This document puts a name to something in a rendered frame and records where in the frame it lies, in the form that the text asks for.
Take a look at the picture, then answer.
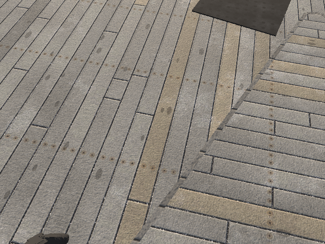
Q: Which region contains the left robot hand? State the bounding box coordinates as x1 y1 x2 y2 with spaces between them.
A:
25 233 69 244

